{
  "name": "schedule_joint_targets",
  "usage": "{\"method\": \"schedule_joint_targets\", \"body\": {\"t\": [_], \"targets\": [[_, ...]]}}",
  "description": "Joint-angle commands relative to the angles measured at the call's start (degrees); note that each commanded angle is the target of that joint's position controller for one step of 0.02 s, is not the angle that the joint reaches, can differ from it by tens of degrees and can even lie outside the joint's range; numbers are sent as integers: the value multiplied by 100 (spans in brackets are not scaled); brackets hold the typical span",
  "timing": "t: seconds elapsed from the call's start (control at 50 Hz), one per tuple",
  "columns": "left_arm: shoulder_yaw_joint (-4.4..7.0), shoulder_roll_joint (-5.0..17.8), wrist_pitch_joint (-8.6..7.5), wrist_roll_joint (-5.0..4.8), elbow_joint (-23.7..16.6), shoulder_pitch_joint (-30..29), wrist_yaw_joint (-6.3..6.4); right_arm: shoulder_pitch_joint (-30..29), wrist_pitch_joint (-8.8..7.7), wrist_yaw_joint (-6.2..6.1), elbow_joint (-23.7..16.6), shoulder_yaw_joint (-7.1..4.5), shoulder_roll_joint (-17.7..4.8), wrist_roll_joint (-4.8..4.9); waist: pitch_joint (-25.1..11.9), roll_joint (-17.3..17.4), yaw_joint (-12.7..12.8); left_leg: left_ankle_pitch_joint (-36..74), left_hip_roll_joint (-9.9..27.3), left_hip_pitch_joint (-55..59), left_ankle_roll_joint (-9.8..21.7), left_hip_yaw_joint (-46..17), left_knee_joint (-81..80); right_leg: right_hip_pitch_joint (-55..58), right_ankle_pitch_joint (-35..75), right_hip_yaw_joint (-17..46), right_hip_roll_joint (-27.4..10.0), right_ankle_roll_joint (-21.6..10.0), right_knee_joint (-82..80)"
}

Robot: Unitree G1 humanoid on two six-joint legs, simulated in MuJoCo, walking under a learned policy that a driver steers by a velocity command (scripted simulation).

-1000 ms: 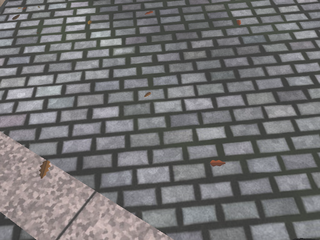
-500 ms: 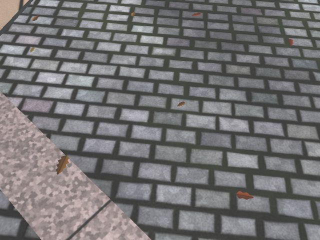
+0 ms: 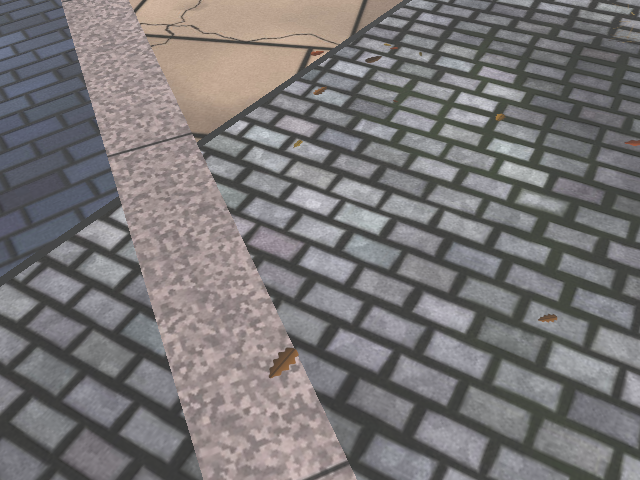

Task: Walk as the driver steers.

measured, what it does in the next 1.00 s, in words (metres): walks ahead, turning right: left foot, then right foot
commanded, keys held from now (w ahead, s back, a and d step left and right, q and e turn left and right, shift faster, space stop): w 0.06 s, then w+e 0.20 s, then e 0.72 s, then no key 0.02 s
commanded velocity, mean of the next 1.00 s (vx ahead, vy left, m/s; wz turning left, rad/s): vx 0.22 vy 0.00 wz -0.29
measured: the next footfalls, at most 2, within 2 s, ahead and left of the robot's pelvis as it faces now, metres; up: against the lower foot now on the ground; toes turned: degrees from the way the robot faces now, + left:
left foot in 0.16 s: +0.15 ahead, +0.17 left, +0.00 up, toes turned +5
right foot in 0.60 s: +0.40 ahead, -0.03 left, +0.00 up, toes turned -10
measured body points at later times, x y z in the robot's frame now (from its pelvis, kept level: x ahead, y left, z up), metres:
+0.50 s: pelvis +0.20 +0.08 -0.01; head +0.24 +0.08 +0.44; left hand +0.40 +0.31 -0.11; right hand +0.23 -0.21 -0.13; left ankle +0.11 +0.17 -0.75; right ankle +0.35 -0.06 -0.70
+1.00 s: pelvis +0.32 +0.08 -0.02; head +0.35 +0.06 +0.43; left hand +0.58 +0.28 -0.10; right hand +0.37 -0.23 -0.12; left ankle +0.42 +0.22 -0.73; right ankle +0.36 -0.03 -0.75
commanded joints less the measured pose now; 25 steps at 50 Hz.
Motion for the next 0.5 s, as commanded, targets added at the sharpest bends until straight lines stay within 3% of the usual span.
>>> {"method": "schedule_joint_targets", "body": {"t": [0.02,0.08,0.1,0.12,0.14,0.16,0.18,0.2,0.22,0.26,0.28,0.3,0.34,0.38,0.42,0.44,0.5], "targets": [[333,1162,-80,-74,-249,-115,-38,-931,-165,86,-673,64,-125,22,674,-934,110,-199,55,-210,129,260,-873,-50,-332,872,-1345,-991,-995],[346,1214,-43,-206,-69,-11,-150,-918,-202,129,-679,93,-154,44,805,-925,54,-635,-27,520,429,460,-1590,-171,-195,780,-1437,-1026,-871],[341,1236,-4,-262,-4,-23,-182,-795,-228,138,-655,77,-197,47,821,-896,-80,-644,-113,885,553,544,-1945,-237,-47,812,-1465,-1029,-717],[324,1259,38,-295,45,-132,-195,-361,-256,130,-521,17,-271,46,687,-805,-410,-340,-297,1651,676,706,-2457,-433,536,734,-1392,-961,-306],[243,1096,38,-271,108,-94,-211,393,-269,78,-257,-142,-563,32,260,-572,-775,-117,-493,2886,805,758,-2698,-769,1542,474,-1102,-810,644],[96,755,-6,-172,38,-190,-229,1351,-264,-2,-81,-289,-931,-29,-487,-38,-1257,-199,228,4412,992,-124,-2726,-1643,1107,69,-692,-476,2329],[-94,146,-128,-40,-318,-154,-253,1660,-267,-99,-125,-361,-1660,-150,-934,1711,-1070,-411,1844,5737,1688,-2755,-3219,-3834,-1662,101,177,-51,4590],[34,669,-243,-238,-270,-313,-210,1762,-368,-92,-150,-309,-1330,-167,-1137,1139,-1330,-977,2184,5281,2118,-3679,-3746,-4322,-1765,1143,286,-22,5645],[114,906,-259,-366,-328,-508,-220,1501,-419,-73,-92,-178,-972,-136,-598,915,-1168,-1126,2011,4865,1925,-2824,-3745,-4587,-1302,1265,1,-113,5877],[129,861,-188,-220,-281,-686,-214,746,-460,-35,-101,-5,-445,-89,109,632,-787,-925,1437,3758,1562,-1596,-4080,-4336,-284,1122,-363,-116,5394],[152,813,-104,-183,-202,-608,-205,453,-501,-31,-94,49,-264,-144,367,579,-599,29,1192,3306,1368,-1026,-4243,-3963,75,1150,-414,-95,5205],[140,673,-29,-170,-134,-391,-214,334,-557,-52,-58,25,-326,-189,362,731,-399,1327,1191,3023,1346,-645,-4262,-3610,252,1150,-347,-31,5138],[119,488,79,-141,-52,-242,-197,217,-646,-112,51,-13,-358,-231,395,424,-243,3110,1094,2831,1302,84,-4191,-3373,416,1153,-158,105,4872],[81,352,110,-111,-175,-521,-191,26,-626,-210,112,-41,-436,-237,512,307,-199,3444,957,2705,1200,605,-4216,-3295,906,981,-55,162,3993],[9,191,100,-62,-317,-991,-276,-1,-560,-310,188,-63,-534,-186,540,332,-361,3429,761,2594,1055,1047,-4169,-2864,1617,644,26,111,2836],[-19,128,99,-43,-416,-1242,-337,127,-530,-356,269,-89,-626,-160,497,320,-475,3533,832,2702,1050,1081,-4121,-2749,1788,546,49,77,2488],[30,288,138,-69,-630,-1426,-506,219,-404,-417,409,-159,-839,-55,340,336,-502,3809,1121,3309,1073,1064,-3749,-2686,1597,492,66,-113,1963]]}}
Over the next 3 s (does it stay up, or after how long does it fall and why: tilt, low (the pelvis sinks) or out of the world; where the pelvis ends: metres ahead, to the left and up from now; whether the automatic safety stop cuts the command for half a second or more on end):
stays up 0.85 0.07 0.00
